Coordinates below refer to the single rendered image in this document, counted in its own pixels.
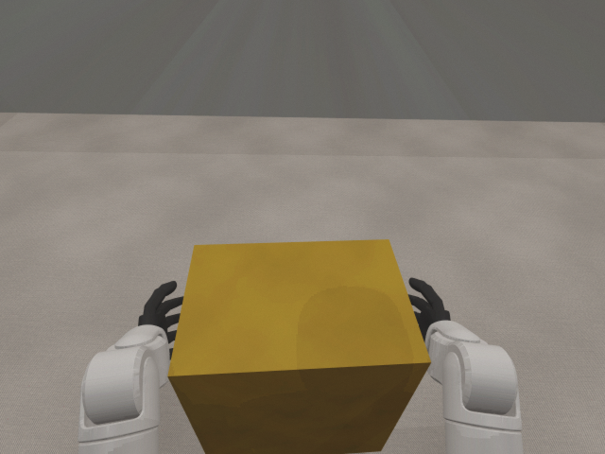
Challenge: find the robot right hand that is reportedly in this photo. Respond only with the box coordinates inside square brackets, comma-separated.
[408, 278, 451, 341]

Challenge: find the right robot forearm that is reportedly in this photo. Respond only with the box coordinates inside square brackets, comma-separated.
[424, 321, 524, 454]

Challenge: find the robot left hand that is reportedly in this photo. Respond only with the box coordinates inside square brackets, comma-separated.
[138, 281, 183, 359]

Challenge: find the carton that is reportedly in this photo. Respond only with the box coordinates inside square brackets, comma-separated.
[167, 239, 431, 454]

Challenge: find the left robot forearm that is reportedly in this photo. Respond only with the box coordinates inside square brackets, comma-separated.
[78, 324, 170, 454]

